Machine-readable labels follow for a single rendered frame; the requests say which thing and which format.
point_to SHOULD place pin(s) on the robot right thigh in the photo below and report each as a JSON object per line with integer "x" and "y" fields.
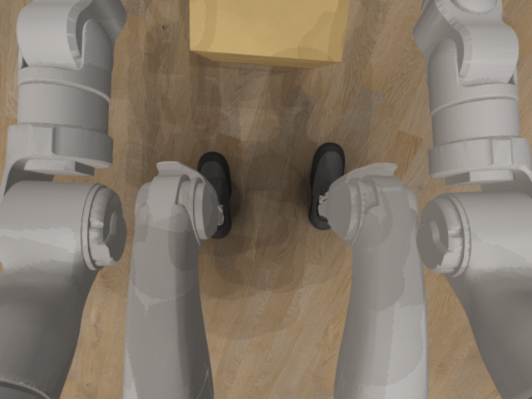
{"x": 384, "y": 348}

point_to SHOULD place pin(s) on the carton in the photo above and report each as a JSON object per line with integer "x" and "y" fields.
{"x": 282, "y": 33}

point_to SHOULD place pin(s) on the right robot forearm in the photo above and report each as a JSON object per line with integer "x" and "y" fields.
{"x": 471, "y": 71}

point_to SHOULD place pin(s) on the right robot upper arm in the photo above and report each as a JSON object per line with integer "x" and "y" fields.
{"x": 482, "y": 243}

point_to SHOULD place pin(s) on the right robot foot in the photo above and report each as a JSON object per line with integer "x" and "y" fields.
{"x": 328, "y": 165}

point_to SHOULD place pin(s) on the left robot upper arm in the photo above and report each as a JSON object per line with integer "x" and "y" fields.
{"x": 54, "y": 239}

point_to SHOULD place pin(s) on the left robot forearm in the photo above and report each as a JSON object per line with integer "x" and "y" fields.
{"x": 65, "y": 61}

